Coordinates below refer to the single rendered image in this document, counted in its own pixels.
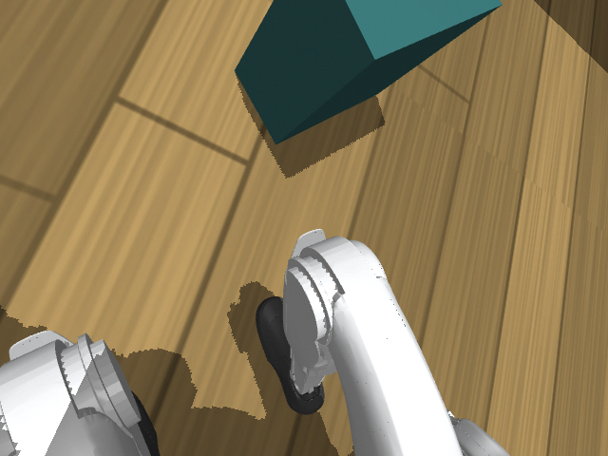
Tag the right robot hand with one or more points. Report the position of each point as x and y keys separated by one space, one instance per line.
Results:
x=473 y=440

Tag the left robot foot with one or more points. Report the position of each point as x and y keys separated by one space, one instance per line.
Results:
x=148 y=432

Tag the right robot foot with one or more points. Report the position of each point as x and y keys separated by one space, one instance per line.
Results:
x=269 y=324

